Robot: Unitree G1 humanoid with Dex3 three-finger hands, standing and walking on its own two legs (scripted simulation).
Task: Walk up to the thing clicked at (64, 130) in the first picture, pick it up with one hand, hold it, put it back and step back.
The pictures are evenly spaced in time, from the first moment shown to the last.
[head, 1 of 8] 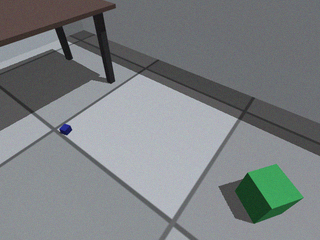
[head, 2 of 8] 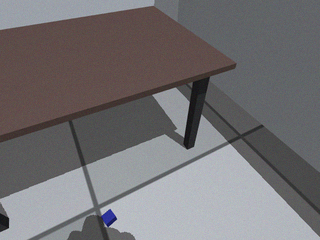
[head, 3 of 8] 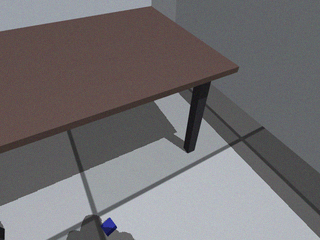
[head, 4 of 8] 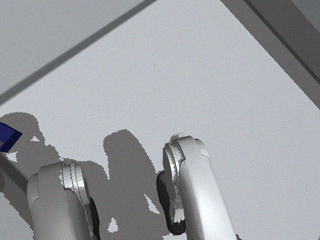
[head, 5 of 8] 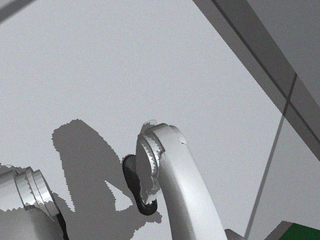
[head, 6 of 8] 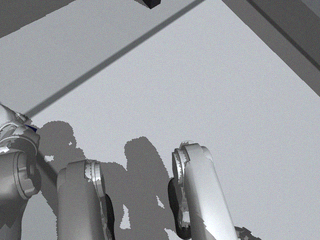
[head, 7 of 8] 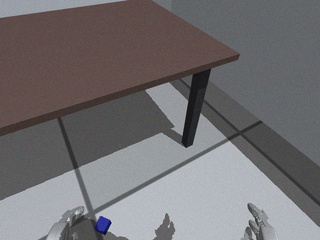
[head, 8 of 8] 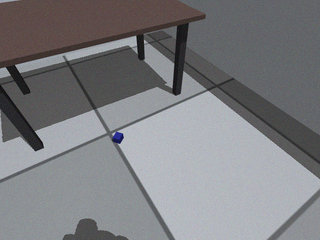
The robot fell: no
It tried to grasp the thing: yes
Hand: left
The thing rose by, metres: 0.65
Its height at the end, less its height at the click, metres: +0.00
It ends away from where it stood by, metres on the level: 0.01
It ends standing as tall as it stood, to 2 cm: yes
